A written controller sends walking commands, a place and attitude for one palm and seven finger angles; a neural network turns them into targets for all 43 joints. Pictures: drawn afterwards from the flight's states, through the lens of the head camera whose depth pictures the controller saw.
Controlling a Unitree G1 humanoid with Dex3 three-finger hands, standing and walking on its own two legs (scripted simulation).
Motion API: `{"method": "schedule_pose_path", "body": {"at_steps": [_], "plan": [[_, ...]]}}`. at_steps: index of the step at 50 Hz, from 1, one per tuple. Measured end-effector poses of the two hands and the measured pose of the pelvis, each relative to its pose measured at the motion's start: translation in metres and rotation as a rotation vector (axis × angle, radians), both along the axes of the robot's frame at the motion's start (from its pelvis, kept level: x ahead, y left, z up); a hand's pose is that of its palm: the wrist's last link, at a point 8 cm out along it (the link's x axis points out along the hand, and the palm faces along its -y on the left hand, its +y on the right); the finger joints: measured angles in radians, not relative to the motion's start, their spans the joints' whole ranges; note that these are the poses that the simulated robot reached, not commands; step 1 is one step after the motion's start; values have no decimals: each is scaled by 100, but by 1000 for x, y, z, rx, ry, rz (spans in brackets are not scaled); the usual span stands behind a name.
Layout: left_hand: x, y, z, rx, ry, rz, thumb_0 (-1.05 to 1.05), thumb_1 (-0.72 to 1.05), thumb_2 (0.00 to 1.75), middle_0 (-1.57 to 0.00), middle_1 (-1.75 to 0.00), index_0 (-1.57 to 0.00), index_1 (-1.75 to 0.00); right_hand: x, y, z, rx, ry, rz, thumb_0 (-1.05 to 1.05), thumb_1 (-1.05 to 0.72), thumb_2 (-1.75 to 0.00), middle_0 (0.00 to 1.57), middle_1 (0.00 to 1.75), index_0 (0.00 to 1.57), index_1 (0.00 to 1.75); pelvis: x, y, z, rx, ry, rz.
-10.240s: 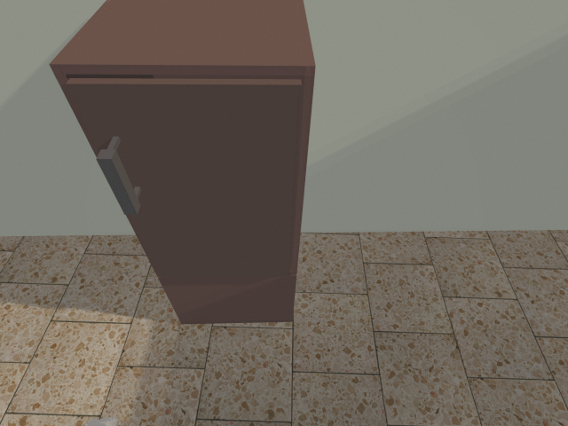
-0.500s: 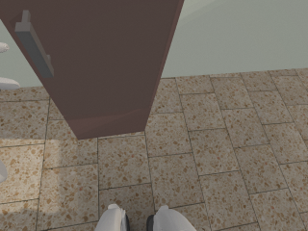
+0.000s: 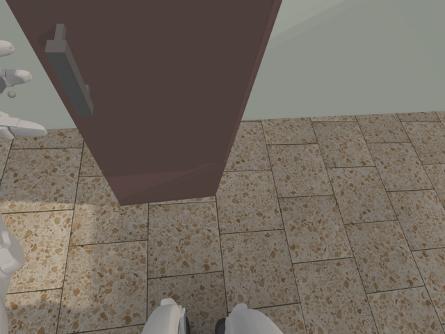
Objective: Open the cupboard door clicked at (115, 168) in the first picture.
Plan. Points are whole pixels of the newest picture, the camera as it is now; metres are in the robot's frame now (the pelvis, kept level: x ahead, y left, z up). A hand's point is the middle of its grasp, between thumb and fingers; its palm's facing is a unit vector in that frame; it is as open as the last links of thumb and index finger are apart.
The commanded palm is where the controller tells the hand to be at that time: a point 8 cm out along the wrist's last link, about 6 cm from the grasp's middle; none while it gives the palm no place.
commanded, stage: move the hooked fingers beside the handle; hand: left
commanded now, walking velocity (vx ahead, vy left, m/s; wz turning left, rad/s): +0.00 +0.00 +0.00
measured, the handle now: (74, 73) +0.54 +0.23 +0.08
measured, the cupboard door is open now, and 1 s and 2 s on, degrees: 0 0 0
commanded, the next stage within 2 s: slide the fingers in behind the handle in 0.10 s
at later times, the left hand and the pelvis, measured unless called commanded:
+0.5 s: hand (31, 96) +0.47 +0.28 +0.09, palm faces +0.09 -1.00 +0.01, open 14.0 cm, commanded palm +0.45 +0.32 +0.08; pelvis -0.01 +0.00 +0.00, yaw +1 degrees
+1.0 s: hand (57, 93) +0.49 +0.25 +0.09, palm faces +0.11 -0.99 +0.01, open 14.0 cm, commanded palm +0.46 +0.29 +0.08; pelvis +0.00 -0.02 +0.00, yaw +0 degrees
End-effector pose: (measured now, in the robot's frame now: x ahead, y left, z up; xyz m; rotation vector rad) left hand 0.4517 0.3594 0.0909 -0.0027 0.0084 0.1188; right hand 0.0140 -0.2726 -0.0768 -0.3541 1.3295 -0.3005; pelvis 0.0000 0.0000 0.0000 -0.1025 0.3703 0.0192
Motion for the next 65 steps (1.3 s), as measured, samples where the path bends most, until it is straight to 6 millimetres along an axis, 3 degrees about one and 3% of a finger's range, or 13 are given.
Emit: {"method": "schedule_pose_path", "body": {"at_steps": [13,21,32,51,65], "plan": [[-5,-1,1,6,-7,0,-2,-50,30,-30,-120,-30,-120,-11,-1,0,-2,27,-7,0,-90,-90,21,30,20,30,-3,-1,0,1,-7,6],[-4,-20,2,-10,-6,-33,-2,-50,30,-30,-120,-30,-120,-19,-2,-1,9,45,-18,0,-90,-90,21,30,20,30,-4,-2,2,5,-17,8],[-3,-41,3,-2,-4,-14,-2,-50,30,-30,-120,-30,-120,-17,-2,-5,37,2,-26,0,-90,-90,21,30,20,30,-6,-6,2,15,-33,-1],[7,-62,-1,-8,-4,-10,-2,-50,30,-30,-120,-30,-120,-18,-13,-8,38,16,-34,0,-90,-90,21,30,20,30,-4,-16,0,23,-21,-6],[12,-70,-5,-10,4,-11,-2,-50,30,-30,-120,-30,-120,-12,-9,-10,58,17,-42,0,-90,-90,21,30,20,30,2,-16,1,24,-21,-7]]}}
